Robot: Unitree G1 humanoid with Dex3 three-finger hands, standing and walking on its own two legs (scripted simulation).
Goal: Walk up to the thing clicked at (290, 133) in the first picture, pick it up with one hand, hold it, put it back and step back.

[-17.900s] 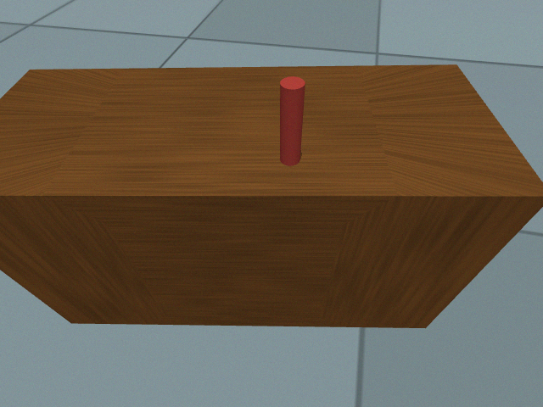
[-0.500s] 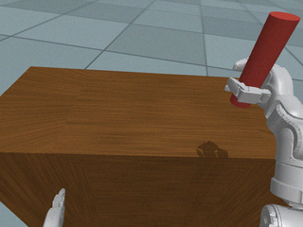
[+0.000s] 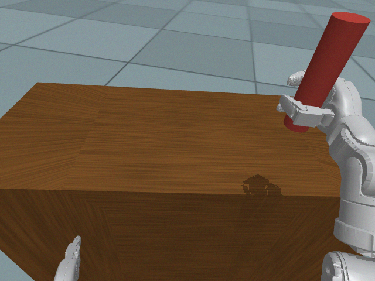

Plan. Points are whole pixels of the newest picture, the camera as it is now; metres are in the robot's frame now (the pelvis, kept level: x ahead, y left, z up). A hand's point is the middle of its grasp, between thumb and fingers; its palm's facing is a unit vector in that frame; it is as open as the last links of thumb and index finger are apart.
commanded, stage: crouch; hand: right
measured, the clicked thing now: (318, 80) +0.34 -0.18 +0.32
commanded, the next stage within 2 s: lower in 1.32 s
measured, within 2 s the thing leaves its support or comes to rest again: neither
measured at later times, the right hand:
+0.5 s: hand (281, 123) +0.38 -0.17 +0.21, palm faces +0.13 +0.99 +0.00, open 6.1 cm
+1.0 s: hand (271, 124) +0.43 -0.18 +0.16, palm faces +0.14 +0.99 -0.01, open 6.1 cm
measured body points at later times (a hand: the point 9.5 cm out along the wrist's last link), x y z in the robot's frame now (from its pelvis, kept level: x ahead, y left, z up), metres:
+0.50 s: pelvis -0.01 +0.00 +0.00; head -0.03 +0.02 +0.45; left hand +0.15 +0.27 -0.08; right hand +0.36 -0.23 +0.21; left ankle -0.02 +0.12 -0.73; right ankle +0.03 -0.13 -0.73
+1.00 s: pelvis -0.01 +0.00 +0.00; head +0.00 +0.01 +0.45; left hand +0.13 +0.26 -0.08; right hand +0.42 -0.24 +0.17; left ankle -0.02 +0.12 -0.73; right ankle +0.03 -0.13 -0.73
